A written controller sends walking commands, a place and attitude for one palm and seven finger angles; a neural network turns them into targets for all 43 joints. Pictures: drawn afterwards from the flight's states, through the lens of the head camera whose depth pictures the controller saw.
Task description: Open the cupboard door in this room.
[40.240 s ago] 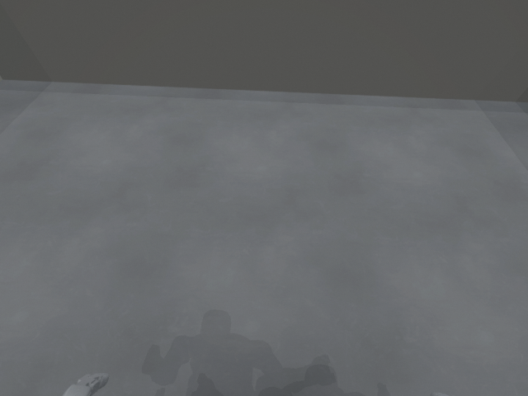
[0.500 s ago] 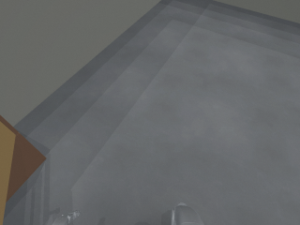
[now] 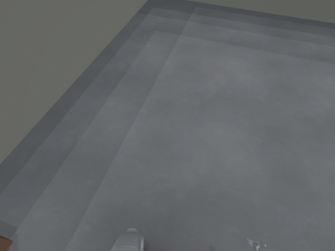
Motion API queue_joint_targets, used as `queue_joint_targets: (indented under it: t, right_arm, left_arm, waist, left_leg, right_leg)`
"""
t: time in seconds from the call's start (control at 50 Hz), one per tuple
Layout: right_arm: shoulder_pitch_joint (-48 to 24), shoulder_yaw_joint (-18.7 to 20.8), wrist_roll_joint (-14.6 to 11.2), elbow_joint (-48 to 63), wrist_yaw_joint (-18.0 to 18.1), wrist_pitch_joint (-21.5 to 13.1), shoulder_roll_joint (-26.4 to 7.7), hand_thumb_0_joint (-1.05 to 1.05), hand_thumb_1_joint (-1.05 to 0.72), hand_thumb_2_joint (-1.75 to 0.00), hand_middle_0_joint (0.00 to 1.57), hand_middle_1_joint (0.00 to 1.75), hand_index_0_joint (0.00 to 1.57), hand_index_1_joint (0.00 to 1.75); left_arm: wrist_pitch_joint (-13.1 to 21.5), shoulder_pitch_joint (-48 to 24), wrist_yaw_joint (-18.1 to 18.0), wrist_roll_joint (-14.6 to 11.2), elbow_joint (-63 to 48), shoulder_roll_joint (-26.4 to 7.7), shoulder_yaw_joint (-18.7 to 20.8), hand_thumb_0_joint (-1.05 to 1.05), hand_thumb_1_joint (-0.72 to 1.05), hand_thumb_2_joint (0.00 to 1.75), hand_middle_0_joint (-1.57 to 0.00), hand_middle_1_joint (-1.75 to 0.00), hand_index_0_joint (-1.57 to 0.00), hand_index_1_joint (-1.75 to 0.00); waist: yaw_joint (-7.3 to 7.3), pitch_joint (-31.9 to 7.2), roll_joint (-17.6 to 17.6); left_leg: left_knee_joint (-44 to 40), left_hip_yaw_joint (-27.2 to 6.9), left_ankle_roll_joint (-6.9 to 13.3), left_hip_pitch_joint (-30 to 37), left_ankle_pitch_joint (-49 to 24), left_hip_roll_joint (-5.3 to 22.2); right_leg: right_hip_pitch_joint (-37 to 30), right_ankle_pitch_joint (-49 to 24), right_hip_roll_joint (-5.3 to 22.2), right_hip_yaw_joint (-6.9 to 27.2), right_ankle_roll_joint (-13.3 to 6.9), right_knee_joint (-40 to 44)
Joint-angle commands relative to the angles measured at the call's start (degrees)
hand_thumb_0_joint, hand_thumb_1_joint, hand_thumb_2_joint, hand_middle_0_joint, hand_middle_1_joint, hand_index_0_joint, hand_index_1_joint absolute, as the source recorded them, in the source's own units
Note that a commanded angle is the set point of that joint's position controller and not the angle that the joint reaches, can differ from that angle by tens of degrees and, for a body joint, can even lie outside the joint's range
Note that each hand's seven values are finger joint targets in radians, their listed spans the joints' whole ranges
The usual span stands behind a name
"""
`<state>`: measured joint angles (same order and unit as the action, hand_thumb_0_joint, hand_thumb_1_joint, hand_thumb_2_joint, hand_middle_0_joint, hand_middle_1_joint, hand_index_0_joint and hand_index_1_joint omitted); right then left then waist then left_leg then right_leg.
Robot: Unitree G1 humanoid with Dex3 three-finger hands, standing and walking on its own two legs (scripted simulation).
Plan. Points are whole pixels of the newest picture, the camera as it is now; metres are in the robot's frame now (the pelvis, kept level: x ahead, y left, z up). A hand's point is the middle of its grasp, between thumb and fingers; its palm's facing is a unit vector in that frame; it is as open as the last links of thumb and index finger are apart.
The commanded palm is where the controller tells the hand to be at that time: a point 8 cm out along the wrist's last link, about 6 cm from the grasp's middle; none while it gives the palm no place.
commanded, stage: walk to a spot facing it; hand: left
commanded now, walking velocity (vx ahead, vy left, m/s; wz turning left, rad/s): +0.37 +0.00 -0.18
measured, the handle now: out of the picture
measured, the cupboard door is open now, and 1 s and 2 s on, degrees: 44 44 44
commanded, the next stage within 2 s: turn to face it in 0.78 s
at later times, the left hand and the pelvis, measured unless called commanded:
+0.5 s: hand (128, 167) +0.38 +0.16 -0.17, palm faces -0.20 -0.96 -0.20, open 7.3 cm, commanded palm none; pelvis +0.24 -0.01 -0.01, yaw -10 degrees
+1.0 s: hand (142, 150) +0.47 +0.13 -0.21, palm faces -0.08 -0.99 -0.15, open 7.3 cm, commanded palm none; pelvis +0.48 -0.04 -0.02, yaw -8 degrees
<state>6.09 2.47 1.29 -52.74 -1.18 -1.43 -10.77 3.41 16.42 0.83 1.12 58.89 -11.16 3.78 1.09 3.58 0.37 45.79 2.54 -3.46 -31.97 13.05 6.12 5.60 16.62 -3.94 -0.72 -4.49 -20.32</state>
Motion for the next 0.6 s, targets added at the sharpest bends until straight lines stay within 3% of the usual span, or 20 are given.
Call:
queue_joint_targets:
  t: [0.0, 0.02, 0.04, 0.06, 0.08, 0.1, 0.12, 0.14, 0.18, 0.22, 0.26, 0.3, 0.4, 0.44, 0.46, 0.48, 0.5, 0.52, 0.54, 0.58]
  right_arm:
    - [-3.64, 0.86, -0.16, 4.32, -0.04, -1.66, -3.52, 0.0, -0.9, -0.9, 0.2, 0.3, 0.2, 0.3]
    - [-1.87, 0.99, 0.01, 3.51, 0.18, -1.87, -3.99, 0.0, -0.9, -0.9, 0.2, 0.3, 0.2, 0.3]
    - [2.57, 1.31, 0.19, 1.87, 0.57, -2.16, -4.83, 0.0, -0.9, -0.9, 0.2, 0.3, 0.2, 0.3]
    - [10.42, 1.84, 0.49, -0.78, 1.18, -2.47, -7.11, 0.0, -0.9, -0.9, 0.2, 0.3, 0.2, 0.3]
    - [18.99, 3.34, 1.39, -2.95, 1.7, -2.77, -13.09, 0.0, -0.9, -0.9, 0.2, 0.3, 0.2, 0.3]
    - [24.59, 3.84, 1.5, -3.63, 1.97, -2.39, -16.91, 0.0, -0.9, -0.9, 0.2, 0.3, 0.2, 0.3]
    - [22.12, 3.44, 1.16, -3.06, 2.13, -1.68, -15.33, 0.0, -0.9, -0.9, 0.2, 0.3, 0.2, 0.3]
    - [17.82, 2.84, 0.94, -1.68, 2.1, -1.79, -12.89, 0.0, -0.9, -0.9, 0.2, 0.3, 0.2, 0.3]
    - [13.54, 1.51, 0.83, -1.34, 2.3, -2.66, -7.81, 0.0, -0.9, -0.9, 0.2, 0.3, 0.2, 0.3]
    - [12.49, 1.16, 0.58, -2.09, 2.44, -3.34, -6.81, 0.0, -0.9, -0.9, 0.2, 0.3, 0.2, 0.3]
    - [12.93, 1.32, 0.4, -2.8, 2.31, -3.45, -7.46, 0.0, -0.9, -0.9, 0.2, 0.3, 0.2, 0.3]
    - [14.65, 1.31, 0.37, -3.8, 1.95, -3.25, -7.19, 0.0, -0.9, -0.9, 0.2, 0.3, 0.2, 0.3]
    - [18.94, 1.42, 0.87, -6.04, 1.63, -2.44, -8.18, 0.0, -0.9, -0.9, 0.2, 0.3, 0.2, 0.3]
    - [19.42, 1.19, 0.99, -6.78, 1.58, -2.15, -8.37, 0.0, -0.9, -0.9, 0.2, 0.3, 0.2, 0.3]
    - [19.38, 0.95, 0.82, -7.05, 1.66, -2.06, -8.61, 0.0, -0.9, -0.9, 0.2, 0.3, 0.2, 0.3]
    - [18.92, 0.7, 0.41, -7.16, 1.58, -2.14, -8.17, 0.0, -0.9, -0.9, 0.2, 0.3, 0.2, 0.3]
    - [17.98, 0.39, -0.43, -6.24, 1.13, -2.44, -6.47, 0.0, -0.9, -0.9, 0.2, 0.3, 0.2, 0.3]
    - [18.09, -0.09, -1.29, -4.2, 1.22, -2.85, -3.49, 0.0, -0.9, -0.9, 0.2, 0.3, 0.2, 0.3]
    - [13.14, 0.55, -1.14, -3.38, 1.22, -2.5, -6.3, 0.0, -0.9, -0.9, 0.2, 0.3, 0.2, 0.3]
    - [10.26, 0.87, -0.85, -3.95, 1.39, -2.42, -4.6, 0.0, -0.9, -0.9, 0.2, 0.3, 0.2, 0.3]
  left_arm:
    - [1.22, 4.72, -0.96, -0.15, -1.16, -8.36, 1.19, 0.0, 0.9, 0.9, -0.2, -0.3, -0.2, -0.3]
    - [1.21, 4.34, -1.05, -0.26, -1.04, -8.24, 1.18, 0.0, 0.9, 0.9, -0.2, -0.3, -0.2, -0.3]
    - [1.27, 3.5, -1.05, -0.44, -0.92, -8.38, 1.23, 0.0, 0.9, 0.9, -0.2, -0.3, -0.2, -0.3]
    - [1.32, 2.4, -0.99, -0.74, -1.34, -7.99, 1.18, 0.0, 0.9, 0.9, -0.2, -0.3, -0.2, -0.3]
    - [1.28, 3.44, -0.66, -1.07, -2.4, -5.77, 0.9, 0.0, 0.9, 0.9, -0.2, -0.3, -0.2, -0.3]
    - [1.69, 4.62, -0.21, -1.35, -3.38, -4.15, 0.06, 0.0, 0.9, 0.9, -0.2, -0.3, -0.2, -0.3]
    - [1.58, 1.3, -0.53, -0.7, -4.12, -5.82, 0.44, 0.0, 0.9, 0.9, -0.2, -0.3, -0.2, -0.3]
    - [1.27, -1.25, -0.35, -0.33, -4.32, -5.75, 0.34, 0.0, 0.9, 0.9, -0.2, -0.3, -0.2, -0.3]
    - [0.24, -3.34, 0.57, 0.23, -3.72, -3.92, 0.67, 0.0, 0.9, 0.9, -0.2, -0.3, -0.2, -0.3]
    - [-1.26, -1.87, 1.2, 0.42, -3.56, -2.02, 0.35, 0.0, 0.9, 0.9, -0.2, -0.3, -0.2, -0.3]
    - [-1.86, -1.61, 1.57, 0.39, -3.69, -1.1, 0.17, 0.0, 0.9, 0.9, -0.2, -0.3, -0.2, -0.3]
    - [-2.03, -4.13, 1.82, 0.45, -4.13, -0.41, -0.2, 0.0, 0.9, 0.9, -0.2, -0.3, -0.2, -0.3]
    - [-1.8, -11.2, 2.08, 0.5, -5.64, -1.04, -0.18, 0.0, 0.9, 0.9, -0.2, -0.3, -0.2, -0.3]
    - [-1.4, -10.41, 1.99, 0.53, -5.4, -2.17, -0.06, 0.0, 0.9, 0.9, -0.2, -0.3, -0.2, -0.3]
    - [-1.17, -6.99, 1.89, 0.59, -4.09, -2.99, 0.22, 0.0, 0.9, 0.9, -0.2, -0.3, -0.2, -0.3]
    - [-0.71, 0.04, 1.56, 0.71, -1.77, -4.98, 0.8, 0.0, 0.9, 0.9, -0.2, -0.3, -0.2, -0.3]
    - [0.13, 9.67, 0.86, 1.06, 1.09, -9.84, 2.23, 0.0, 0.9, 0.9, -0.2, -0.3, -0.2, -0.3]
    - [0.02, 16.12, 0.05, 0.36, 2.67, -16.1, 3.81, 0.0, 0.9, 0.9, -0.2, -0.3, -0.2, -0.3]
    - [-0.42, 14.06, -0.75, -0.69, 2.38, -15.47, 3.56, 0.0, 0.9, 0.9, -0.2, -0.3, -0.2, -0.3]
    - [-0.45, 4.95, -1.33, -0.61, 0.07, -10.39, 2.07, 0.0, 0.9, 0.9, -0.2, -0.3, -0.2, -0.3]
  waist:
    - [0.84, -1.21, 6.34]
    - [-0.41, -1.76, 6.21]
    - [-2.66, -3.46, 3.77]
    - [-6.35, -6.63, 1.46]
    - [-9.17, -12.57, -8.89]
    - [-9.55, -17.37, -17.73]
    - [-8.76, -12.81, -10.71]
    - [-6.99, -6.87, -6.27]
    - [-4.19, 0.74, -6.75]
    - [-1.83, 1.13, -6.69]
    - [-0.86, -1.27, -8.5]
    - [-1.47, -1.35, -8.39]
    - [-3.21, 1.52, -6.21]
    - [-2.13, 0.81, -6.28]
    - [-0.23, -0.74, -5.38]
    - [3.11, -3.76, -3.01]
    - [7.3, -9.93, 6.43]
    - [8.29, -15.31, 20.91]
    - [7.95, -10.98, 13.71]
    - [3.68, -3.68, 8.39]
  left_leg:
    - [-8.75, 1.68, 1.3, 1.44, 0.67, -1.72]
    - [-12.17, 2.78, 1.77, 6.35, -0.17, -2.93]
    - [-16.26, 4.29, 2.36, 14.72, -2.5, -4.77]
    - [-18.61, 2.52, 3.95, 28.26, -5.85, -3.48]
    - [-19.65, -14.57, 9.13, 42.58, -4.82, 9.61]
    - [-26.57, -30.2, 15.82, 49.25, -7.24, 22.81]
    - [-28.58, -31.65, 18.05, 44.04, -5.03, 24.05]
    - [-30.19, -27.47, 16.6, 36.2, -1.36, 21.66]
    - [-33.87, -17.75, 12.77, 24.46, 0.25, 16.85]
    - [-35.06, -8.62, 11.05, 22.27, -5.35, 13.73]
    - [-35.0, -1.72, 9.94, 22.09, -7.65, 11.46]
    - [-35.46, 2.05, 9.44, 21.86, -7.33, 9.67]
    - [-34.63, 3.38, 9.56, 23.04, -5.42, 11.41]
    - [-30.47, 4.39, 8.53, 24.49, -9.29, 11.27]
    - [-25.34, 6.02, 7.73, 24.63, -16.23, 10.19]
    - [-15.39, 8.32, 6.18, 21.25, -21.26, 7.93]
    - [1.0, 11.66, 3.97, 9.36, -15.77, 3.64]
    - [19.82, 10.09, 1.77, -4.56, 20.84, -4.09]
    - [27.26, 1.47, 2.98, -8.66, 20.37, -1.02]
    - [26.52, -1.69, 2.44, -8.56, 11.57, 3.19]
  right_leg:
    - [-6.67, -29.99, 16.8, 11.58, -5.89, 2.76]
    - [-5.52, -33.12, 15.95, 10.55, -5.03, 0.14]
    - [-2.78, -37.2, 14.02, 8.92, -3.81, -5.03]
    - [4.71, -35.7, 11.96, 6.72, -1.91, -13.98]
    - [18.14, -18.81, 6.21, 2.7, 1.05, -28.68]
    - [27.32, 13.3, 0.77, -1.02, 2.34, -47.75]
    - [31.13, 14.12, 4.2, 3.37, 1.61, -54.99]
    - [33.6, 9.71, 6.7, 3.25, 2.27, -57.19]
    - [32.08, 2.93, 9.42, 3.79, 3.16, -55.14]
    - [30.12, 0.33, 10.19, 2.65, 3.94, -48.83]
    - [26.57, -1.64, 10.55, 0.6, 4.36, -40.63]
    - [23.71, -4.09, 9.98, -2.3, 4.53, -31.47]
    - [20.1, -6.42, 8.16, -6.06, 3.91, -19.22]
    - [15.41, -5.09, 6.77, -7.32, 2.91, -14.83]
    - [10.11, -5.76, 5.02, -8.71, 2.11, -12.43]
    - [-0.48, -5.43, 4.65, -7.32, 0.65, -10.56]
    - [-16.24, -1.15, 13.86, 5.66, -3.49, -7.75]
    - [-25.52, -1.93, 29.7, 30.48, -10.43, 1.74]
    - [-20.89, -3.31, 30.0, 31.42, -11.22, 5.18]
    - [-7.63, -6.86, 26.34, 20.23, -8.42, 5.97]
